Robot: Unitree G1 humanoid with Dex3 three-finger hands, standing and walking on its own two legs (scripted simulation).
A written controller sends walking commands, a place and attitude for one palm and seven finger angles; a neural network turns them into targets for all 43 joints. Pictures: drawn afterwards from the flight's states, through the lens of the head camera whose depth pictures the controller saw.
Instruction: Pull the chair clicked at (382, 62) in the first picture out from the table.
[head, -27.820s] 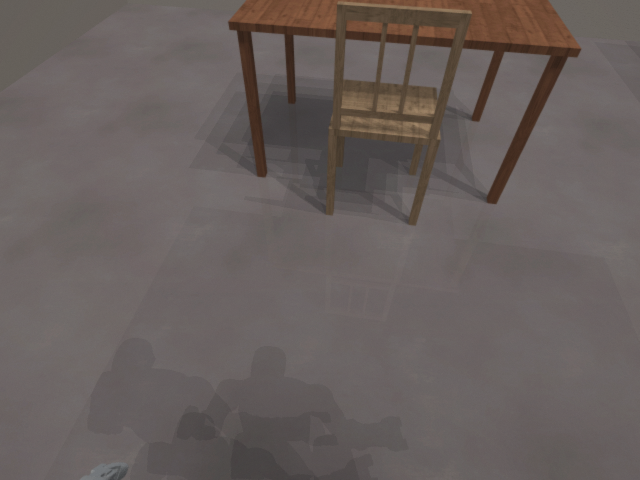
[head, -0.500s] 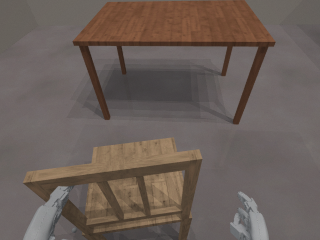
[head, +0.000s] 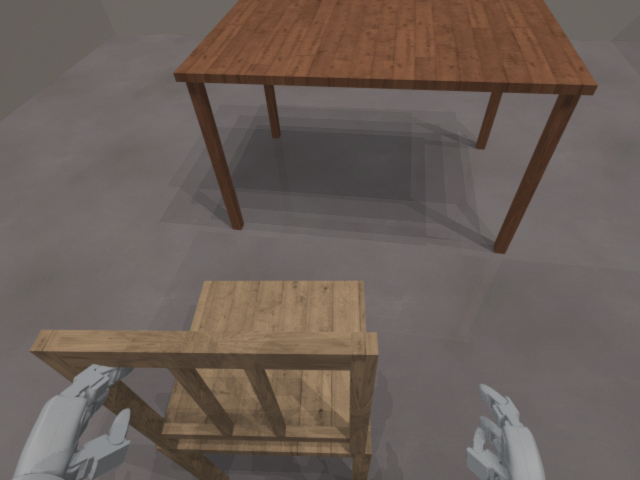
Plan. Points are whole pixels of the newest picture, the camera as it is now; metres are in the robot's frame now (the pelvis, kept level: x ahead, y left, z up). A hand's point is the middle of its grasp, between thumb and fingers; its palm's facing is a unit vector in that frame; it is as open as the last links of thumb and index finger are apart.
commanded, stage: draw the hand back to the body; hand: left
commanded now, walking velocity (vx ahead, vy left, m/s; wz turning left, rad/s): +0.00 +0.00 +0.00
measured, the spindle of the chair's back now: (206, 400) +0.22 +0.21 -0.09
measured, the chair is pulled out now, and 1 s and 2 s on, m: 0.73 0.73 0.73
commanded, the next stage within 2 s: step back with the hand held close in 0.30 s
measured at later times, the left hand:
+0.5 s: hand (118, 442) +0.13 +0.24 +0.04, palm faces +0.17 -0.86 -0.49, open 6.5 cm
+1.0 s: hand out of the picture +0.09 +0.30 +0.21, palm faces +0.52 -0.69 -0.51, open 7.2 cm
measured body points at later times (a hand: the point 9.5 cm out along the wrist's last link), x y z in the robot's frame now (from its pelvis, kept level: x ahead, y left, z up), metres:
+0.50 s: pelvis -0.01 -0.01 +0.00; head +0.02 -0.03 +0.45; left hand +0.12 +0.29 +0.07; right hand +0.19 -0.22 -0.09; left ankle -0.03 +0.16 -0.73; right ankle -0.03 -0.12 -0.73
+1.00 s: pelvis -0.11 +0.03 -0.01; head -0.09 +0.02 +0.44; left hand +0.06 +0.33 +0.24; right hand +0.08 -0.20 -0.10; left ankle -0.03 +0.16 -0.73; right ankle -0.03 -0.11 -0.73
